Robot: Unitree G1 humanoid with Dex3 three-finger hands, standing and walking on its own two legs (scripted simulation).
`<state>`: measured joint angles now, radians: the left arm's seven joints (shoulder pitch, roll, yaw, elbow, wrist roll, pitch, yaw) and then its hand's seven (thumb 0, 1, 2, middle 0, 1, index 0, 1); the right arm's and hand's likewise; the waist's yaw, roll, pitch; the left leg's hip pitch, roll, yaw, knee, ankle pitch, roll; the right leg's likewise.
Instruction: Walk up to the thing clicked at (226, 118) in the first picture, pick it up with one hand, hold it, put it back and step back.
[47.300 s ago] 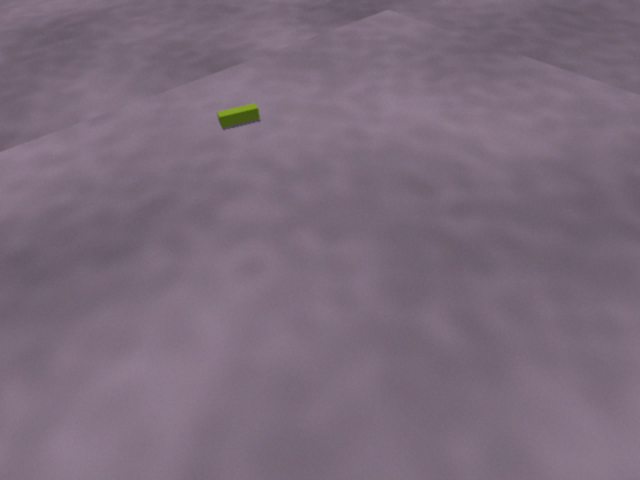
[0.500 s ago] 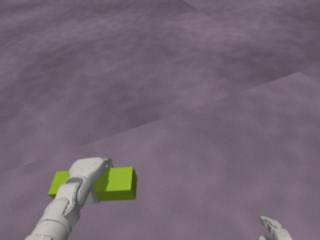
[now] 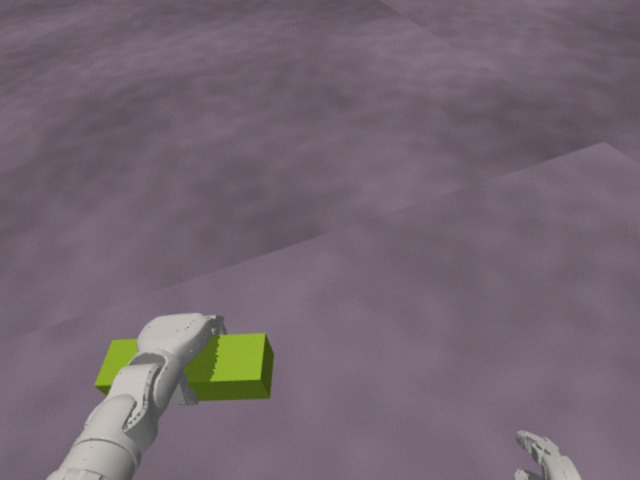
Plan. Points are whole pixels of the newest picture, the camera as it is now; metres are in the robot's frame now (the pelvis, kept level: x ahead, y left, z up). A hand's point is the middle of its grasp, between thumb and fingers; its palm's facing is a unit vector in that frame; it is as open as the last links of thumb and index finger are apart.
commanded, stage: hold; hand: left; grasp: from above
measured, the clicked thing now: (190, 368) +0.30 +0.23 -0.06
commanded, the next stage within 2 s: crouch in 0.18 s
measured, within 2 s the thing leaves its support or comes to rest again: neither
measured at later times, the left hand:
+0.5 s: hand (189, 367) +0.30 +0.22 -0.05, palm faces -0.45 -0.05 -0.89, open 9.9 cm
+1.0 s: hand (220, 384) +0.36 +0.25 -0.25, palm faces -0.41 +0.04 -0.91, open 9.9 cm
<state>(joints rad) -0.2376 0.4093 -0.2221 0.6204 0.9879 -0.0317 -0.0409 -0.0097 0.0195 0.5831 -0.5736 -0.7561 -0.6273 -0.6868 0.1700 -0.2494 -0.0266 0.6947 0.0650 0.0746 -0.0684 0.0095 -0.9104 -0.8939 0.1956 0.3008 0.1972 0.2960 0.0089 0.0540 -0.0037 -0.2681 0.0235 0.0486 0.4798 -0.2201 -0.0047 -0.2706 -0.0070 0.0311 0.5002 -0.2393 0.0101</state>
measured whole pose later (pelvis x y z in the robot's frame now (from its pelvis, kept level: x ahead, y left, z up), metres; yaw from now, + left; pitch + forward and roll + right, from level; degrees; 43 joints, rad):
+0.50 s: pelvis +0.01 +0.00 +0.00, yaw +0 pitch +2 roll +0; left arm -0.25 0.39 -0.21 0.69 1.01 -0.04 0.02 -0.01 0.01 0.59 -0.58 -0.76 -0.63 -0.69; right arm 0.18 -0.25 -0.04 0.69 0.06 0.09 -0.06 0.01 -0.90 -0.89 0.20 0.30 0.20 0.30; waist 0.00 0.04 -0.01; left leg -0.29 0.02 0.04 0.50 -0.24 0.00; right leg -0.28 -0.01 0.02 0.51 -0.26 0.01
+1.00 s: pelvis -0.04 +0.01 -0.15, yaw +1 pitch +26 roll -2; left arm -0.66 0.45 -0.09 1.20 1.17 -0.09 0.35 -0.01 0.00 0.60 -0.58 -0.76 -0.64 -0.69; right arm 0.25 -0.27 -0.09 0.72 -0.03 0.03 -0.02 0.01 -0.91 -0.89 0.20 0.30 0.20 0.30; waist -0.12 0.03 -0.18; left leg -1.33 0.04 -0.02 1.40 -0.53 0.00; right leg -1.29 0.00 -0.01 1.37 -0.54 0.02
